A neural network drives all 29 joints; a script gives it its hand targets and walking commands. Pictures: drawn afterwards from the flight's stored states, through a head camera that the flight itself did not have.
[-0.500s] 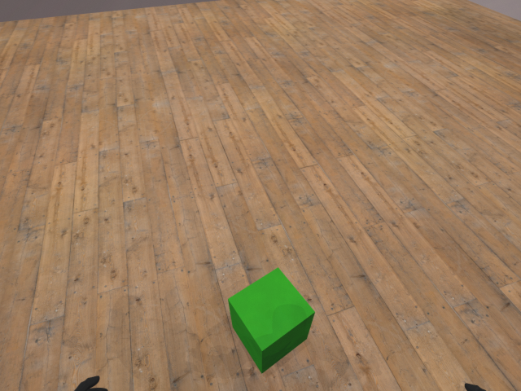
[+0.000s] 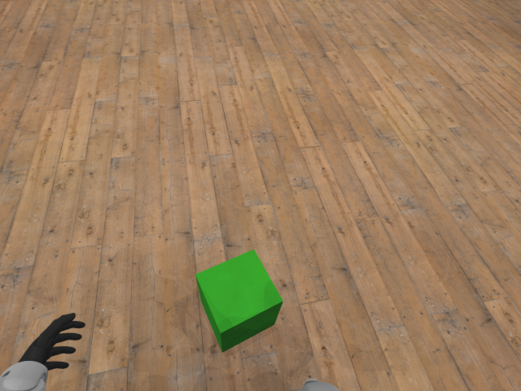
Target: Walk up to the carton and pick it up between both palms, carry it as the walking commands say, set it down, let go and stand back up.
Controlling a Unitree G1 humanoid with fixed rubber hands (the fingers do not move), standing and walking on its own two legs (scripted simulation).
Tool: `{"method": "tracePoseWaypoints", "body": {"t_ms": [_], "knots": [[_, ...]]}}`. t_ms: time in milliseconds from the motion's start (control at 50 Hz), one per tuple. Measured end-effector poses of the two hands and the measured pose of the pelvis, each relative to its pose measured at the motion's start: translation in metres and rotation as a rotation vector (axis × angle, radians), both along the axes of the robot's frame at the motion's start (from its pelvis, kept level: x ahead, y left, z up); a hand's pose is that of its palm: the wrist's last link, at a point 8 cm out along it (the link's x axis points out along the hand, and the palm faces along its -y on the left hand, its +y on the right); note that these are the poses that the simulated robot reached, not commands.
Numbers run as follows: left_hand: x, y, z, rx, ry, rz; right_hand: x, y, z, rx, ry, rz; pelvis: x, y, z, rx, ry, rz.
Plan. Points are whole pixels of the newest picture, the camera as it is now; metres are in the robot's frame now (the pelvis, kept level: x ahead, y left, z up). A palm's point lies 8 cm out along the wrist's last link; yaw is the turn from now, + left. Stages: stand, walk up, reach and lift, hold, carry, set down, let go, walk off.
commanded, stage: walk up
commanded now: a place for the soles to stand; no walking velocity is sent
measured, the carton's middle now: (237, 301) +0.47 +0.04 -0.62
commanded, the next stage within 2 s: none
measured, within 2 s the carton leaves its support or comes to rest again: neither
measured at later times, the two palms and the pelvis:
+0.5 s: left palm out of the picture +0.07 +0.19 -0.12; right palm out of the picture +0.22 -0.52 -0.01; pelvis +0.06 -0.16 -0.01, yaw +17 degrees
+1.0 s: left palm out of the picture -0.02 +0.13 -0.06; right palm (504, 278) +0.33 -0.47 -0.08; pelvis +0.08 -0.22 +0.00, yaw +28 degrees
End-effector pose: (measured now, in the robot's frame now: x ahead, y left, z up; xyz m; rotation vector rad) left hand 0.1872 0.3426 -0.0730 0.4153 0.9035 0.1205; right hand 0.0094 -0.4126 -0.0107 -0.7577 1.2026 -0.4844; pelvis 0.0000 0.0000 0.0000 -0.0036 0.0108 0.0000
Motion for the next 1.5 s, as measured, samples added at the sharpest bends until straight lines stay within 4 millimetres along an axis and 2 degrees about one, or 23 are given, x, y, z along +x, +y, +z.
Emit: {"method": "tracePoseWaypoints", "body": {"t_ms": [40, 120, 180, 220, 260, 300, 400, 460, 520, 580, 620, 680, 720, 800, 860, 920, 1020, 1080, 1180, 1360, 1420, 1500], "knots": [[-0.012, -0.018, -0.008, -0.004, -0.006, 0.036, 0.026, -0.014, -0.010, 0.006, -0.027, 0.044, 0.002, -0.018, -0.006, 0.004, -0.012, 0.031], [-0.057, -0.043, -0.008, -0.045, 0.026, 0.153, 0.080, -0.008, -0.023, 0.090, -0.048, 0.151, 0.011, -0.037, 0.003, -0.004, -0.025, 0.116], [-0.088, -0.044, -0.008, -0.038, 0.052, 0.236, 0.111, -0.007, -0.025, 0.123, -0.047, 0.223, 0.020, -0.048, 0.004, -0.001, -0.023, 0.154], [-0.100, -0.041, -0.013, -0.021, 0.055, 0.280, 0.123, -0.015, -0.027, 0.105, -0.038, 0.266, 0.028, -0.054, -0.004, -0.010, -0.018, 0.186], [-0.109, -0.046, -0.020, -0.009, 0.076, 0.310, 0.130, -0.026, -0.026, 0.083, -0.033, 0.285, 0.031, -0.064, -0.009, 0.006, -0.023, 0.208], [-0.116, -0.059, -0.027, -0.014, 0.114, 0.322, 0.139, -0.036, -0.018, 0.070, -0.055, 0.294, 0.035, -0.079, -0.007, 0.017, -0.029, 0.213], [-0.118, -0.103, -0.039, -0.056, 0.144, 0.331, 0.169, -0.070, 0.007, 0.033, -0.094, 0.352, 0.045, -0.118, -0.002, -0.010, -0.035, 0.251], [-0.119, -0.134, -0.044, -0.081, 0.139, 0.358, 0.191, -0.092, 0.010, 0.036, -0.101, 0.391, 0.051, -0.145, -0.003, -0.025, -0.032, 0.275], [-0.123, -0.166, -0.049, -0.086, 0.136, 0.398, 0.219, -0.113, -0.001, 0.069, -0.109, 0.438, 0.058, -0.175, -0.010, -0.035, -0.030, 0.305], [-0.139, -0.197, -0.055, -0.044, 0.144, 0.441, 0.253, -0.131, -0.026, 0.119, -0.134, 0.474, 0.064, -0.205, -0.024, -0.031, -0.034, 0.325], [-0.153, -0.216, -0.051, -0.032, 0.155, 0.488, 0.270, -0.128, -0.043, 0.170, -0.148, 0.485, 0.067, -0.217, -0.024, -0.010, -0.040, 0.352], [-0.167, -0.232, -0.030, -0.007, 0.151, 0.542, 0.287, -0.112, -0.060, 0.267, -0.139, 0.523, 0.070, -0.226, -0.015, 0.016, -0.035, 0.377], [-0.174, -0.233, -0.014, 0.030, 0.144, 0.561, 0.294, -0.104, -0.069, 0.322, -0.118, 0.543, 0.071, -0.229, -0.009, 0.024, -0.025, 0.391], [-0.193, -0.222, 0.012, 0.116, 0.155, 0.587, 0.301, -0.088, -0.080, 0.391, -0.066, 0.575, 0.073, -0.232, -0.003, 0.021, -0.010, 0.423], [-0.210, -0.212, 0.020, 0.154, 0.188, 0.610, 0.307, -0.073, -0.082, 0.420, -0.055, 0.605, 0.073, -0.231, -0.002, 0.028, -0.002, 0.449], [-0.220, -0.206, 0.018, 0.156, 0.201, 0.623, 0.311, -0.062, -0.079, 0.426, -0.057, 0.625, 0.072, -0.227, -0.001, 0.048, -0.005, 0.457], [-0.208, -0.217, 0.010, 0.113, 0.149, 0.627, 0.321, -0.055, -0.069, 0.427, -0.082, 0.623, 0.076, -0.223, 0.002, 0.006, -0.023, 0.498], [-0.206, -0.223, 0.003, 0.083, 0.125, 0.619, 0.332, -0.043, -0.061, 0.434, -0.116, 0.636, 0.077, -0.220, 0.004, 0.010, -0.031, 0.505], [-0.202, -0.220, -0.006, 0.041, 0.112, 0.629, 0.337, -0.027, -0.052, 0.426, -0.126, 0.666, 0.074, -0.210, 0.006, 0.005, -0.032, 0.513], [-0.208, -0.211, -0.005, 0.028, 0.134, 0.646, 0.343, -0.007, -0.044, 0.436, -0.120, 0.675, 0.076, -0.204, 0.014, -0.011, -0.025, 0.530], [-0.203, -0.206, -0.001, 0.031, 0.118, 0.657, 0.342, -0.011, -0.044, 0.428, -0.106, 0.676, 0.079, -0.204, 0.015, -0.020, -0.026, 0.538], [-0.194, -0.211, 0.005, 0.033, 0.118, 0.653, 0.342, -0.032, -0.043, 0.404, -0.087, 0.650, 0.087, -0.210, 0.019, -0.019, -0.027, 0.541]]}}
